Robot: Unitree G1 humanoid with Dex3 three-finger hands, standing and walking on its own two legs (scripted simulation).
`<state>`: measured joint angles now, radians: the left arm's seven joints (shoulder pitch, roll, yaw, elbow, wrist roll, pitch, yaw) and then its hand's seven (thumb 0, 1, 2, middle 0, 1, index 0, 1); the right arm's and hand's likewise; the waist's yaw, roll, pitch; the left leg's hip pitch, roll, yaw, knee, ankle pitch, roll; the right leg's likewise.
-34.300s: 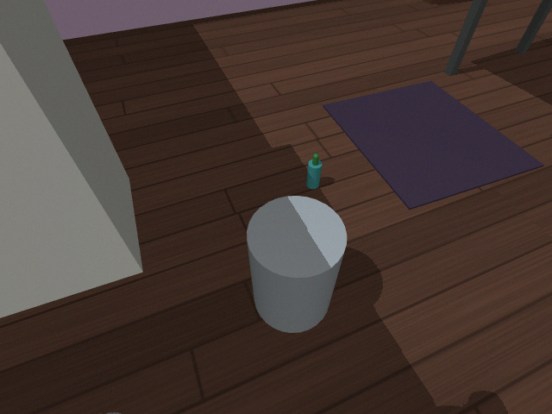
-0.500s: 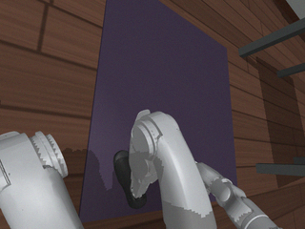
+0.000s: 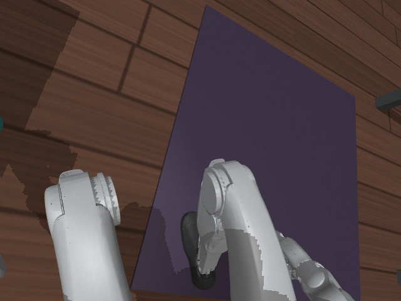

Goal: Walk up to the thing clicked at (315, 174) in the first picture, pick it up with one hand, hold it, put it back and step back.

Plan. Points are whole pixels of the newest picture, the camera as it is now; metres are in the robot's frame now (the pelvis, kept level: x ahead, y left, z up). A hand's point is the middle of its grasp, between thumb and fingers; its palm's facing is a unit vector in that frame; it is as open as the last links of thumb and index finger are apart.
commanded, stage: settle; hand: left
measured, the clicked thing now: out of the picture +0.43 +0.38 -0.12
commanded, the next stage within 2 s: lift in 1.32 s
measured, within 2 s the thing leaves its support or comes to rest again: neither
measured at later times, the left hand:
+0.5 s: hand out of the picture +0.43 +0.37 -0.03, palm faces +0.44 -0.90 -0.07, open 8.1 cm
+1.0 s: hand out of the picture +0.44 +0.36 +0.01, palm faces +0.44 -0.90 -0.06, open 8.1 cm
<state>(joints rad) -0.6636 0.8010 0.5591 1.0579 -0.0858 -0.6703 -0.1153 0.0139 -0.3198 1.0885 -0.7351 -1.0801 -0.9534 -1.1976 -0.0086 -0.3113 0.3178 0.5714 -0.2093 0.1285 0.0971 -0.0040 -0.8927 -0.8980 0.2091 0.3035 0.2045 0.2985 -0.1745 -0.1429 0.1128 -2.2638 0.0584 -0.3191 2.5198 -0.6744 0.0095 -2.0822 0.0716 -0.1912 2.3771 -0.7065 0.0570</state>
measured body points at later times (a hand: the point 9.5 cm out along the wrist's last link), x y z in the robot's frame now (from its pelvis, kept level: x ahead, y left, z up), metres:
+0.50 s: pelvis +0.01 -0.01 +0.03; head +0.22 +0.11 +0.41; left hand +0.40 +0.42 -0.02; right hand +0.17 -0.26 -0.07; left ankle +0.08 +0.13 -0.28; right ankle +0.12 -0.13 -0.27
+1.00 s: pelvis +0.02 -0.02 +0.05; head +0.22 +0.09 +0.43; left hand +0.41 +0.40 +0.02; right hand +0.16 -0.27 -0.06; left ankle +0.08 +0.13 -0.28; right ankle +0.12 -0.13 -0.27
